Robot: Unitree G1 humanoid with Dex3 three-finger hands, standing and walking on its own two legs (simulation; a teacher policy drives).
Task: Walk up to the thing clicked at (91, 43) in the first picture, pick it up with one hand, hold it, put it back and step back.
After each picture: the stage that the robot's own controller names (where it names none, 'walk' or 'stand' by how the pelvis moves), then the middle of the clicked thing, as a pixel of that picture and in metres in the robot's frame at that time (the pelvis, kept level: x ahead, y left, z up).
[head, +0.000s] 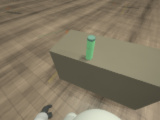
stand; (90, 48) +0.64 +0.03 +0.01
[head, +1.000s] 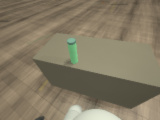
walk; (73, 52) +0.55 +0.21 +0.03
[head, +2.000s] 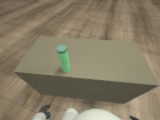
stand; (64, 59) +0.44 +0.23 +0.02
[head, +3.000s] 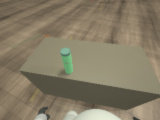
stand; (67, 62) +0.43 +0.22 +0.01
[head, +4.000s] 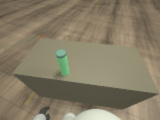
stand; (63, 64) +0.42 +0.22 +0.01
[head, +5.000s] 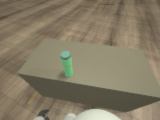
stand; (67, 65) +0.41 +0.20 +0.01
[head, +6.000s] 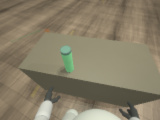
rise first; (68, 60) +0.42 +0.20 +0.01
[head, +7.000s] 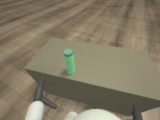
go down; (69, 62) +0.43 +0.21 +0.01
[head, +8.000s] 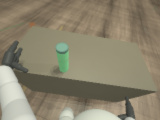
go down; (63, 59) +0.41 +0.19 +0.03
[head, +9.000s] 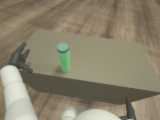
approach; (64, 59) +0.42 +0.19 +0.04
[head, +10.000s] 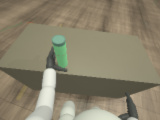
close in; (61, 54) +0.43 +0.19 +0.08
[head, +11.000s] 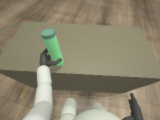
lift; (54, 50) +0.44 +0.22 +0.09
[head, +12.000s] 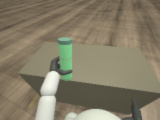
lift; (65, 60) +0.34 +0.16 +0.19
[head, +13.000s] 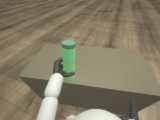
hold; (69, 62) +0.33 +0.14 +0.17
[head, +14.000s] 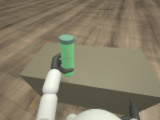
hold; (67, 58) +0.33 +0.15 +0.20
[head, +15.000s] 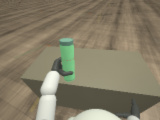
hold; (68, 61) +0.32 +0.14 +0.20
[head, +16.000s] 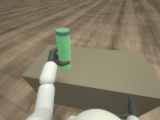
crouch; (64, 51) +0.36 +0.17 +0.23
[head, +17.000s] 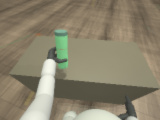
lower; (62, 50) +0.44 +0.19 +0.14
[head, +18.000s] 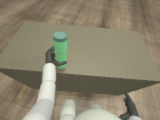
lower; (60, 52) +0.43 +0.18 +0.09
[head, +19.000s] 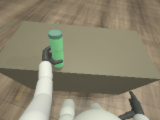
lower; (57, 51) +0.44 +0.20 +0.09
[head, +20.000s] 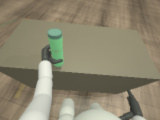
lower; (57, 50) +0.44 +0.20 +0.09
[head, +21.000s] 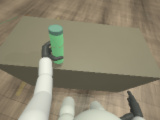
loosen; (57, 47) +0.46 +0.20 +0.10
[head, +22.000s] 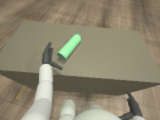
withdraw; (70, 45) +0.56 +0.14 +0.01
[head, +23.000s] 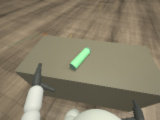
sink last; (80, 57) +0.55 +0.12 -0.04
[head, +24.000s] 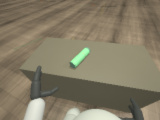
stand; (80, 56) +0.57 +0.15 -0.03
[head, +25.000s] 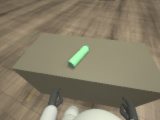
stand; (79, 55) +0.55 +0.12 -0.02
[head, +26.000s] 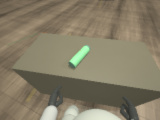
stand; (80, 55) +0.55 +0.12 -0.02
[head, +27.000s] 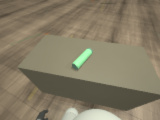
stand; (83, 58) +0.56 +0.09 -0.05
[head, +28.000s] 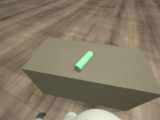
stand; (84, 60) +0.57 +0.07 -0.08
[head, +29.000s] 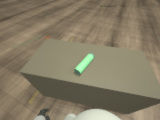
stand; (85, 63) +0.53 +0.07 -0.08
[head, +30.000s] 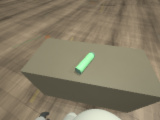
stand; (85, 62) +0.54 +0.07 -0.08
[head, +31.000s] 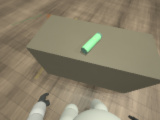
walk; (92, 42) +0.67 +0.01 -0.07
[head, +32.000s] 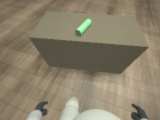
walk; (84, 26) +0.90 +0.13 -0.05
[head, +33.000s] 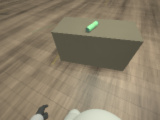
stand; (92, 26) +1.19 +0.07 -0.07
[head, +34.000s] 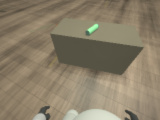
stand; (92, 29) +1.14 +0.05 -0.07
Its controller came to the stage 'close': yes
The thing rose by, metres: 0.22
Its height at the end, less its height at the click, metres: -0.09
